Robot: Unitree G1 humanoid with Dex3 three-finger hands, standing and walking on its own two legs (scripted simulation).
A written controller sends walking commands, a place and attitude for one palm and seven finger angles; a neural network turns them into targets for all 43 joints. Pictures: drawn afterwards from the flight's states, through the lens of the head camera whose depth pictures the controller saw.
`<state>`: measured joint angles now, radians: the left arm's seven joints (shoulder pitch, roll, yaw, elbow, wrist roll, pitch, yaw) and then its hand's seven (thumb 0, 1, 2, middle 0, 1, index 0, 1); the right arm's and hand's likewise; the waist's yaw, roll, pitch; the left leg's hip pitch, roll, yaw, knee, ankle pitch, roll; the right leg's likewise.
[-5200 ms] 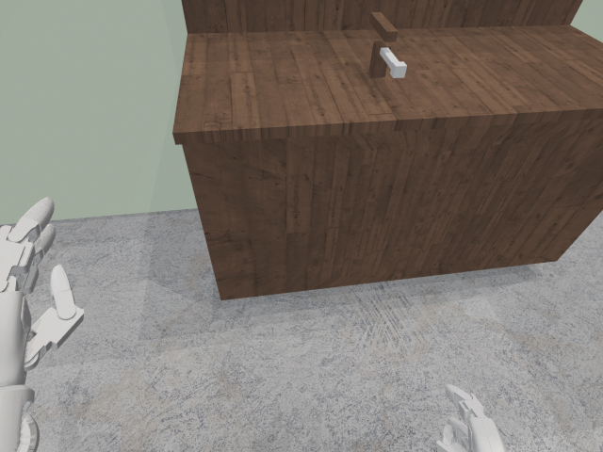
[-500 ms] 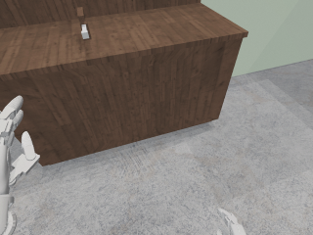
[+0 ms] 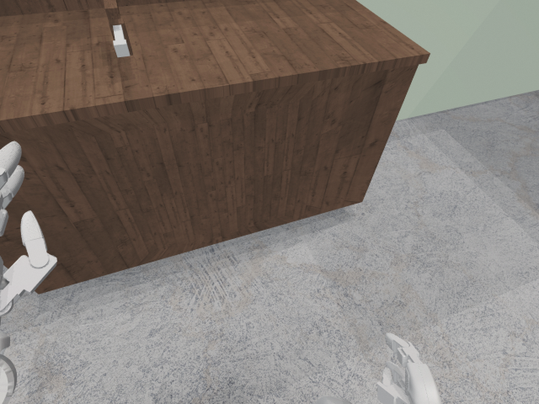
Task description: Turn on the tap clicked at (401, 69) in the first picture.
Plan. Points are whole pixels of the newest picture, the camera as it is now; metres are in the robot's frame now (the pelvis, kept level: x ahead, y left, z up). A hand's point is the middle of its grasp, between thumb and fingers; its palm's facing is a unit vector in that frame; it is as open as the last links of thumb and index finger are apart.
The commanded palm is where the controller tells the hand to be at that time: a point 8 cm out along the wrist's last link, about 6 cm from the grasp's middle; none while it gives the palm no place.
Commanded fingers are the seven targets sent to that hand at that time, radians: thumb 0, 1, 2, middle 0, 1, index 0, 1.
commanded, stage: take the last steps up to it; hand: left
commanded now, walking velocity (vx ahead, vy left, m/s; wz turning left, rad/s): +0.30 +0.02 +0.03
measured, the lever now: (121, 48) +0.81 +0.38 +0.11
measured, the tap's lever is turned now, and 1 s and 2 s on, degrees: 0 0 0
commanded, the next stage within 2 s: none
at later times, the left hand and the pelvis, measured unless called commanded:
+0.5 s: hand (90, 193) +0.31 +0.24 +0.18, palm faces +0.43 -0.81 -0.40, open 7.4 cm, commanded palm +0.26 +0.28 +0.18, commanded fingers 0.00 0.90 0.90 -0.20 -0.30 -0.20 -0.30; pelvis +0.11 +0.00 -0.01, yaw +2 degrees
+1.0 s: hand (141, 144) +0.41 +0.21 +0.17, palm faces +0.43 -0.79 -0.44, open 7.4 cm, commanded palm +0.35 +0.25 +0.18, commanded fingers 0.00 0.90 0.90 -0.20 -0.30 -0.20 -0.30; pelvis +0.20 -0.03 +0.00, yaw +2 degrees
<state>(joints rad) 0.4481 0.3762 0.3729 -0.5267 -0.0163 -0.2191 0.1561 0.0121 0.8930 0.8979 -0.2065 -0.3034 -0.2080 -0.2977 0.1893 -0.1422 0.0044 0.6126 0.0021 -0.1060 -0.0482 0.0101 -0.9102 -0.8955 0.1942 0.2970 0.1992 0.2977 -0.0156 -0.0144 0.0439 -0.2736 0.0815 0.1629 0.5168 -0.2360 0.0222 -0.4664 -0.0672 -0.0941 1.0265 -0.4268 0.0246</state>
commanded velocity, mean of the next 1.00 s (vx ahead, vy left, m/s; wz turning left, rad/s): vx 0.30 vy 0.04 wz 0.03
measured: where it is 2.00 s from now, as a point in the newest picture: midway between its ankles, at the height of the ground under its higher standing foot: (273, 361)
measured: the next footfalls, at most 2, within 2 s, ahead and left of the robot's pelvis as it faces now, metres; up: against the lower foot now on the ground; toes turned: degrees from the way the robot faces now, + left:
right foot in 0.18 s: +0.12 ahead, -0.13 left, +0.00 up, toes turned -9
left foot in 0.48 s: +0.20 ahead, +0.12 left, +0.00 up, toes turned +11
